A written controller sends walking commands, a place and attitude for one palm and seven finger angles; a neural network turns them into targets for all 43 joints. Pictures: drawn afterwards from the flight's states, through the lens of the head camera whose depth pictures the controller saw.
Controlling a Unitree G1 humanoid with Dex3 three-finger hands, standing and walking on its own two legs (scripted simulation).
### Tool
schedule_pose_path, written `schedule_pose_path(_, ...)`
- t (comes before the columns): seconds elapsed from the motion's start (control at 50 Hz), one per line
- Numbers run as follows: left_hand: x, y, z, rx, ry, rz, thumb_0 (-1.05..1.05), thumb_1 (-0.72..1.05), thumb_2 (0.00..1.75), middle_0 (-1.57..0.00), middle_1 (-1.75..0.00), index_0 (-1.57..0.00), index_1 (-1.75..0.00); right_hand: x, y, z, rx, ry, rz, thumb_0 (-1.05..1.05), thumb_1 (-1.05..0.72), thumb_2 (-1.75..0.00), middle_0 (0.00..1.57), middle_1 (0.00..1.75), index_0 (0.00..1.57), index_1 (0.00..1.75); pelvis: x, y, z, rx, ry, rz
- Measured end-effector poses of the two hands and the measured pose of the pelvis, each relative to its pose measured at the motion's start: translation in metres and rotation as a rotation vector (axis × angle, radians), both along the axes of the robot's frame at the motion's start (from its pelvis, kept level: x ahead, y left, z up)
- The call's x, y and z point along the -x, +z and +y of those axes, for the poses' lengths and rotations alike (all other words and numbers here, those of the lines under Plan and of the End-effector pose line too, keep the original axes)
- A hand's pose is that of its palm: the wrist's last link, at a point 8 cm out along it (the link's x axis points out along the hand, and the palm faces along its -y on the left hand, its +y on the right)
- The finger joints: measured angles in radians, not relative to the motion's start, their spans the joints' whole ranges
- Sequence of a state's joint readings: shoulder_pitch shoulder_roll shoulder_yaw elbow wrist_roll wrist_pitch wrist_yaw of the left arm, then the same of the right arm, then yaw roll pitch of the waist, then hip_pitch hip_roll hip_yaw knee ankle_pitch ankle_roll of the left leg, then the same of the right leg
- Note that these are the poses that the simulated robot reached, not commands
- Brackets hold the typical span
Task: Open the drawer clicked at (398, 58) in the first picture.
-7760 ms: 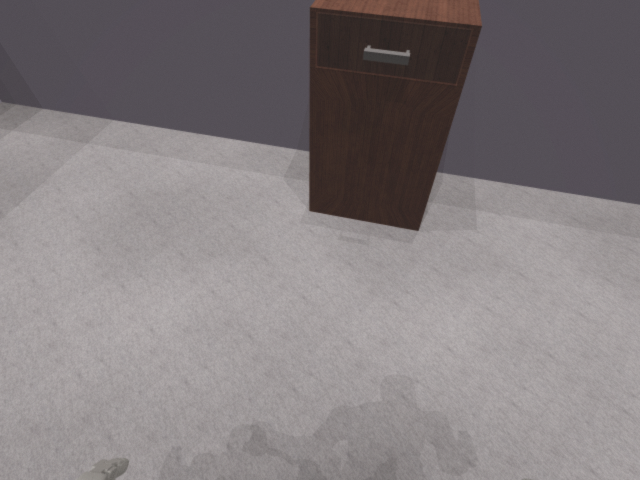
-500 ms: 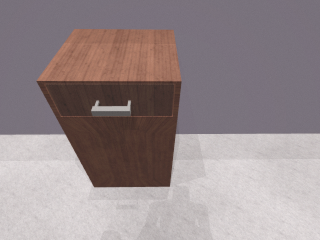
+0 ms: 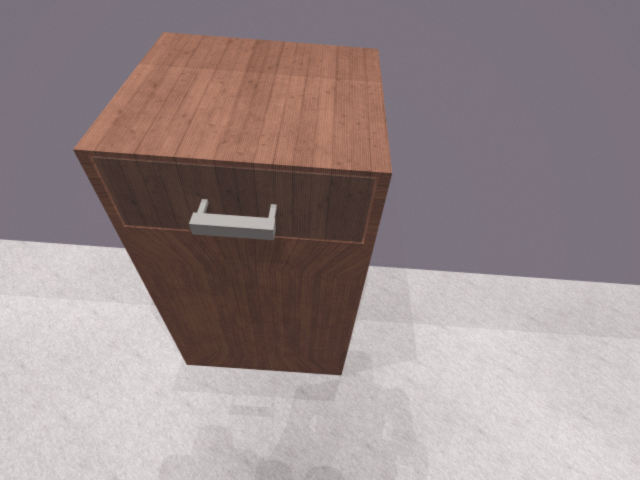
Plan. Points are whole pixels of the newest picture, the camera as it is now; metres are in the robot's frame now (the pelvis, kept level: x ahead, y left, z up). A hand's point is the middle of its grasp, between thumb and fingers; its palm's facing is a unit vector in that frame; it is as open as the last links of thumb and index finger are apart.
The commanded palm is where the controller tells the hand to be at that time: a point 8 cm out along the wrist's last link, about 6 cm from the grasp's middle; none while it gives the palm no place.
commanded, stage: come to a stop and stand still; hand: left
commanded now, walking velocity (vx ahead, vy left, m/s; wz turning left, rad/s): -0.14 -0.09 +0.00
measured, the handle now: (236, 216) +0.51 +0.19 -0.01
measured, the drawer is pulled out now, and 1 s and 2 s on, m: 0.00 0.00 0.00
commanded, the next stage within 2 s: look again from close up in 1.04 s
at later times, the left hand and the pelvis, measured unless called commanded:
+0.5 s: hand out of the picture -0.07 +0.14 -0.16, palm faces +0.13 -0.98 -0.16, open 7.4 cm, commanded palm none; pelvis -0.05 -0.02 +0.01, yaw +2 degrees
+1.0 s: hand out of the picture -0.08 +0.17 -0.17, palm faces +0.09 -0.99 -0.14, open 7.4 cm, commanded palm none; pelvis -0.04 +0.03 +0.01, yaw +1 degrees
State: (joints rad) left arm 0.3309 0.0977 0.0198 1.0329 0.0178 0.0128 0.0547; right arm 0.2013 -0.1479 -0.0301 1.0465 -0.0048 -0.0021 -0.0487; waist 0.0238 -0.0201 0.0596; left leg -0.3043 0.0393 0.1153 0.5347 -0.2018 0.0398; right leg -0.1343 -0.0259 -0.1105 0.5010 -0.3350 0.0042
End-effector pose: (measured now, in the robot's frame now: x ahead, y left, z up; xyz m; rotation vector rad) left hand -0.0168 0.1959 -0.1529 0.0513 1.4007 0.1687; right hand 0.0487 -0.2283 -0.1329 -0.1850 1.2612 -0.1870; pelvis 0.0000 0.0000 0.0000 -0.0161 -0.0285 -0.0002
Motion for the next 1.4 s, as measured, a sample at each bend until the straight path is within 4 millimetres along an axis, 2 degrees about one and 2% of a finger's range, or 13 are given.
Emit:
schedule_pose_path(0.08, -0.002, 0.004, 0.020, -0.052, -0.030, -0.010, 0.01, 0.91, 0.90, -0.20, -0.30, -0.20, -0.30, 0.003, -0.004, 0.001, -0.014, -0.005, -0.021, 0.01, -0.93, -0.90, 0.20, 0.30, 0.20, 0.30, 0.015, -0.002, -0.002, -0.011, -0.014, 0.007)
schedule_pose_path(0.2, 0.008, 0.017, 0.033, -0.140, -0.050, -0.051, 0.01, 0.91, 0.90, -0.20, -0.30, -0.20, -0.30, 0.030, -0.019, -0.014, -0.052, -0.014, -0.017, 0.00, -0.92, -0.90, 0.20, 0.30, 0.20, 0.30, 0.042, -0.007, -0.016, -0.024, -0.022, 0.006)
schedule_pose_path(0.28, 0.031, 0.027, 0.023, -0.153, -0.029, -0.059, 0.01, 0.91, 0.90, -0.20, -0.30, -0.20, -0.29, 0.053, -0.014, -0.027, -0.069, -0.026, 0.028, 0.00, -0.92, -0.90, 0.20, 0.30, 0.20, 0.30, 0.048, 0.001, -0.025, -0.022, 0.000, 0.006)
schedule_pose_path(0.36, 0.046, 0.029, 0.009, -0.113, -0.015, -0.044, 0.01, 0.91, 0.90, -0.20, -0.30, -0.20, -0.30, 0.074, -0.004, -0.034, -0.070, -0.032, 0.052, 0.00, -0.92, -0.90, 0.20, 0.30, 0.20, 0.30, 0.048, 0.010, -0.029, -0.031, 0.004, 0.014)
schedule_pose_path(0.44, 0.055, 0.025, -0.003, -0.064, 0.004, -0.048, 0.01, 0.90, 0.90, -0.20, -0.30, -0.20, -0.30, 0.093, -0.002, -0.033, -0.055, -0.014, 0.100, 0.00, -0.91, -0.90, 0.19, 0.30, 0.20, 0.30, 0.049, 0.011, -0.025, -0.020, 0.025, 0.017)
schedule_pose_path(0.5, 0.064, 0.019, -0.005, -0.032, 0.033, -0.037, 0.01, 0.90, 0.90, -0.20, -0.30, -0.20, -0.30, 0.099, -0.002, -0.025, -0.040, 0.011, 0.138, 0.01, -0.91, -0.90, 0.19, 0.30, 0.20, 0.30, 0.051, 0.009, -0.017, -0.008, 0.041, 0.019)
schedule_pose_path(0.58, 0.078, 0.007, -0.001, 0.005, 0.061, 0.015, 0.01, 0.90, 0.90, -0.20, -0.30, -0.20, -0.30, 0.103, -0.004, -0.007, -0.025, 0.026, 0.146, 0.01, -0.91, -0.90, 0.19, 0.30, 0.20, 0.30, 0.051, 0.003, -0.004, 0.003, 0.050, 0.013)
schedule_pose_path(0.68, 0.085, 0.004, 0.005, 0.021, 0.043, 0.067, 0.01, 0.90, 0.90, -0.20, -0.30, -0.20, -0.30, 0.103, -0.001, 0.019, -0.049, 0.013, 0.140, 0.01, -0.91, -0.90, 0.19, 0.30, 0.20, 0.30, 0.046, 0.006, 0.006, -0.006, 0.034, 0.011)
schedule_pose_path(0.82, 0.082, 0.007, 0.016, 0.014, 0.031, 0.085, 0.01, 0.91, 0.90, -0.20, -0.30, -0.20, -0.30, 0.109, -0.003, 0.040, -0.068, -0.002, 0.165, 0.02, -0.92, -0.90, 0.20, 0.30, 0.20, 0.30, 0.043, 0.008, 0.017, -0.006, 0.028, 0.009)
schedule_pose_path(0.98, 0.073, 0.008, 0.025, 0.002, 0.011, 0.078, 0.01, 0.91, 0.90, -0.20, -0.30, -0.20, -0.30, 0.115, -0.004, 0.053, -0.083, -0.021, 0.172, 0.01, -0.92, -0.90, 0.20, 0.30, 0.20, 0.30, 0.042, 0.008, 0.025, -0.009, 0.021, 0.007)
schedule_pose_path(1.16, 0.065, 0.007, 0.029, 0.005, -0.016, 0.059, 0.01, 0.91, 0.90, -0.20, -0.30, -0.20, -0.30, 0.117, -0.004, 0.056, -0.087, -0.029, 0.168, 0.01, -0.91, -0.90, 0.20, 0.30, 0.20, 0.30, 0.044, 0.008, 0.028, -0.013, 0.017, 0.007)
schedule_pose_path(1.3, 0.051, 0.007, 0.043, -0.051, -0.044, -0.008, 0.01, 0.91, 0.90, -0.20, -0.30, -0.20, -0.30, 0.107, -0.005, 0.032, -0.041, -0.011, 0.095, 0.01, -0.91, -0.90, 0.20, 0.30, 0.20, 0.30, 0.051, 0.002, 0.022, -0.013, 0.030, 0.021)
schedule_pose_path(1.4, 0.040, 0.008, 0.046, -0.079, -0.044, -0.071, 0.01, 0.91, 0.90, -0.20, -0.30, -0.20, -0.30, 0.094, -0.006, 0.017, -0.024, -0.004, 0.033, 0.01, -0.91, -0.90, 0.20, 0.30, 0.20, 0.30, 0.055, -0.001, 0.015, -0.006, 0.031, 0.002)
